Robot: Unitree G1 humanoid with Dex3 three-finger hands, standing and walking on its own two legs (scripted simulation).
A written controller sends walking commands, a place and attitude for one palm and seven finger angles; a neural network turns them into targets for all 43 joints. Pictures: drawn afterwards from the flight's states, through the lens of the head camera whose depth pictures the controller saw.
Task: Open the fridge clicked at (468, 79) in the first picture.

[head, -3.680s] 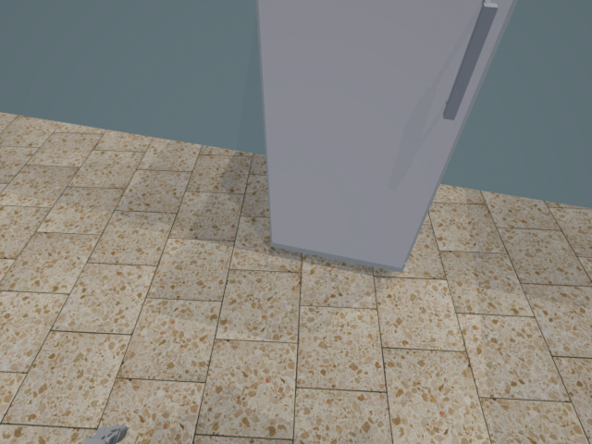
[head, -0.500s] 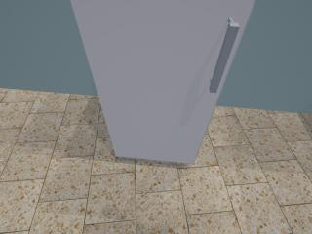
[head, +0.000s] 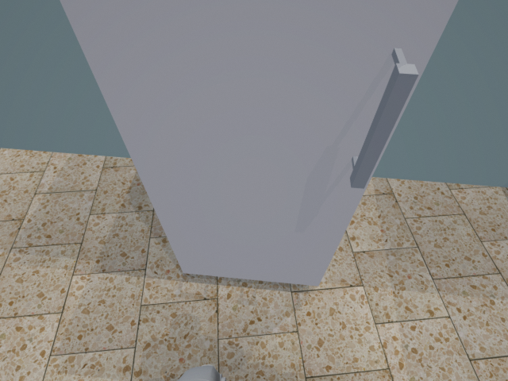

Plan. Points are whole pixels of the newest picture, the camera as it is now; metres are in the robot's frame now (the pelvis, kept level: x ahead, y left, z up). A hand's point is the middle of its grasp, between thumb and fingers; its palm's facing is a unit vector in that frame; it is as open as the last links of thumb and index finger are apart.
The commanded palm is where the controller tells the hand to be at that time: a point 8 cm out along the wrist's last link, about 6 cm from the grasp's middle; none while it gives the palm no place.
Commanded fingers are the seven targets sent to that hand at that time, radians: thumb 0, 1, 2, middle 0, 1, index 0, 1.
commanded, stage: come to a stop and stand still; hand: right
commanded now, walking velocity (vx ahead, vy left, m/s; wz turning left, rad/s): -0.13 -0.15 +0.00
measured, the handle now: (375, 127) +0.48 -0.16 +0.14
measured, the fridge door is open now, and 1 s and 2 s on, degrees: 0 0 0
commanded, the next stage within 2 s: look again from close up in 1.76 s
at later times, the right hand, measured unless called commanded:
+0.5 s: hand out of the picture +0.00 -0.21 -0.18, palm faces +0.10 +0.97 -0.21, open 7.4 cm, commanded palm none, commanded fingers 0.00 -0.90 -0.90 0.20 0.30 0.20 0.30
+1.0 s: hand out of the picture -0.02 -0.17 -0.18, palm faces +0.02 +0.97 -0.23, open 7.3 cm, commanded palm none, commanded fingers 0.00 -0.90 -0.90 0.20 0.30 0.20 0.30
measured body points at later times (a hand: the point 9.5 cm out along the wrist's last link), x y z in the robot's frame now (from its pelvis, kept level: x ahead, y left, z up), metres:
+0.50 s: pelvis -0.05 -0.01 +0.00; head -0.04 -0.03 +0.45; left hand +0.01 +0.23 -0.14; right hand -0.01 -0.26 -0.16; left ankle +0.05 +0.12 -0.73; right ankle -0.08 -0.13 -0.74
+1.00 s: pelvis -0.03 +0.00 -0.01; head -0.01 +0.02 +0.44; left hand -0.06 +0.20 -0.17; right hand -0.02 -0.22 -0.16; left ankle -0.05 +0.11 -0.74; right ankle -0.08 -0.13 -0.74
